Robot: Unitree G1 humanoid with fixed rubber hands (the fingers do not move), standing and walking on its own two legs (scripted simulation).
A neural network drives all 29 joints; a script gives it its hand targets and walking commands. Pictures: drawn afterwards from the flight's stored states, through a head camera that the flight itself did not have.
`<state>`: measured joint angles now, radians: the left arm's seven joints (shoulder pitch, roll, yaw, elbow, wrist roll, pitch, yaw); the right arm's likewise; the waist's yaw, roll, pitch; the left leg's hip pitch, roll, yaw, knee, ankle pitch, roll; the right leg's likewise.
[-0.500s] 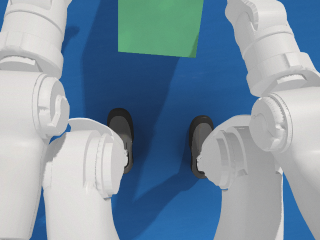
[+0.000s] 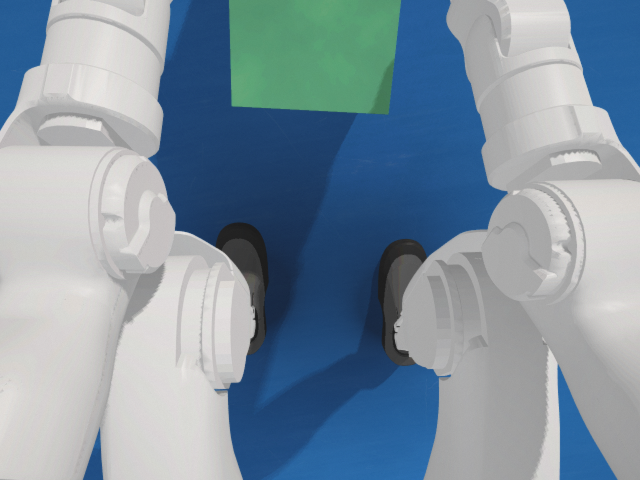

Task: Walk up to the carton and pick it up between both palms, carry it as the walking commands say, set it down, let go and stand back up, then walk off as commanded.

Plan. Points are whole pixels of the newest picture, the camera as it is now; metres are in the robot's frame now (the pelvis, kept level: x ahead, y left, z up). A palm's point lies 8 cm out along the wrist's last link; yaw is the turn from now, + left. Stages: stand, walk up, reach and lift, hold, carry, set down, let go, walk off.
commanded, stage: reach and lift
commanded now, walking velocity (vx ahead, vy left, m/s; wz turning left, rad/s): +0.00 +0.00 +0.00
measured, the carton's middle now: out of the picture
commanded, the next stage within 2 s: none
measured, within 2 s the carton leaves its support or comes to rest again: leaves its support in 0.62 s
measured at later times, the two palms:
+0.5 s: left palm out of the picture +0.56 +0.18 -0.19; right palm out of the picture +0.55 -0.07 -0.20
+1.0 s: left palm out of the picture +0.56 +0.17 -0.15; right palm out of the picture +0.55 -0.07 -0.15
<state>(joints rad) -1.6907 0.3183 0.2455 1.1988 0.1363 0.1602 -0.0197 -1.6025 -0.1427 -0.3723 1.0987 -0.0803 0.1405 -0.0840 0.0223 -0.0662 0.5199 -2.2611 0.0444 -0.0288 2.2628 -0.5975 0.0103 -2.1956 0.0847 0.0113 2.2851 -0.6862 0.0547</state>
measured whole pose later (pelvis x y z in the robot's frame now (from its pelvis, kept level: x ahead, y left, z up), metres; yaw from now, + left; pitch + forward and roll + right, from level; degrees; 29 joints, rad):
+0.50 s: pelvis +0.00 +0.00 -0.01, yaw +1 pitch +34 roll -2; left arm -1.63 0.34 0.19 1.17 0.04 0.19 -0.04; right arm -1.58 -0.13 -0.35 1.10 -0.04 0.17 -0.10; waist 0.03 -0.05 0.50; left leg -2.26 0.03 -0.03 2.29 -0.61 0.01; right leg -2.19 0.09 0.02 2.31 -0.71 0.06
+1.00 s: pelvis -0.01 +0.00 +0.01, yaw +1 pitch +33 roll -2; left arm -1.61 0.28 0.23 1.03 0.09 0.27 0.02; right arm -1.54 -0.08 -0.40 0.94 -0.04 0.24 -0.17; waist 0.02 -0.06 0.46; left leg -2.25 0.01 -0.04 2.22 -0.55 0.00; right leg -2.18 0.11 0.03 2.24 -0.65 0.08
